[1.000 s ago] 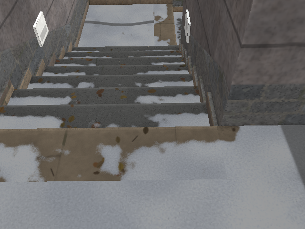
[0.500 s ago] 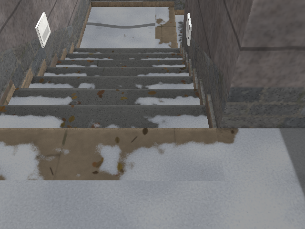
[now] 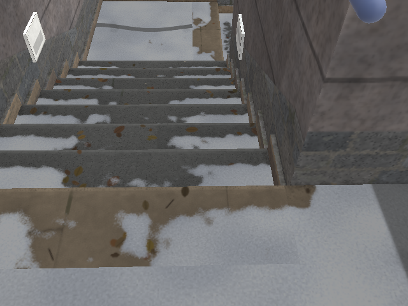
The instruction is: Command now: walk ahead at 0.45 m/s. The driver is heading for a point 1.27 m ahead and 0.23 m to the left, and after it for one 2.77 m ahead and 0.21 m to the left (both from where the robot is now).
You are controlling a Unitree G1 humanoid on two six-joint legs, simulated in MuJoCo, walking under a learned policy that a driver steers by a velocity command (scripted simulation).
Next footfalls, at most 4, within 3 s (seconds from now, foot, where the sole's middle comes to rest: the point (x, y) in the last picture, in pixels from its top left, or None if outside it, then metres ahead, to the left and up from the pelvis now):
0.16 right None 0.26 -0.09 -0.78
0.60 left None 0.44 0.04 -0.78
1.02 right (263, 268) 0.62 -0.22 -0.78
1.44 left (192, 300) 0.52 0.03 -0.78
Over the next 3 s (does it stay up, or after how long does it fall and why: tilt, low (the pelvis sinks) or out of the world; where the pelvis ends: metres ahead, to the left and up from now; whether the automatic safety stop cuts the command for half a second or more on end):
stays up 0.97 0.24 -0.10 its command is cut before an obstacle after 0.3 s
